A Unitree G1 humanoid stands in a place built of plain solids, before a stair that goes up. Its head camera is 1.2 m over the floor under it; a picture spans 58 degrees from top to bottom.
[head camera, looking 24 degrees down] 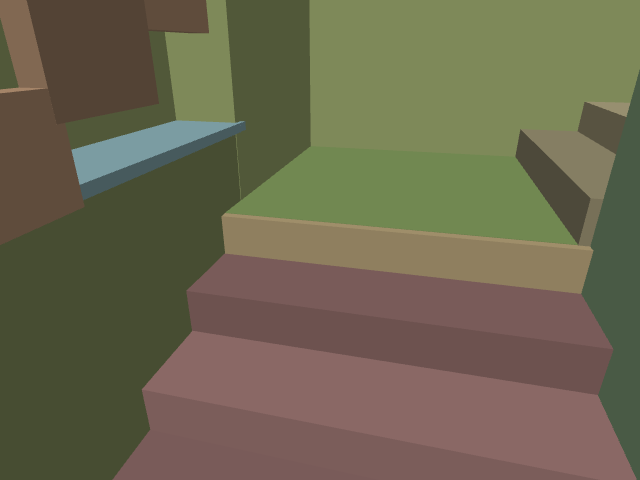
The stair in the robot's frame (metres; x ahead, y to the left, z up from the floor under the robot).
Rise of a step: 0.16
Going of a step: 0.29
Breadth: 1.25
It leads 14 degrees to the right of straight ahead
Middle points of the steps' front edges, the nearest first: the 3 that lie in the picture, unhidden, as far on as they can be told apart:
0.80 -0.10 0.31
1.08 -0.17 0.47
1.36 -0.24 0.63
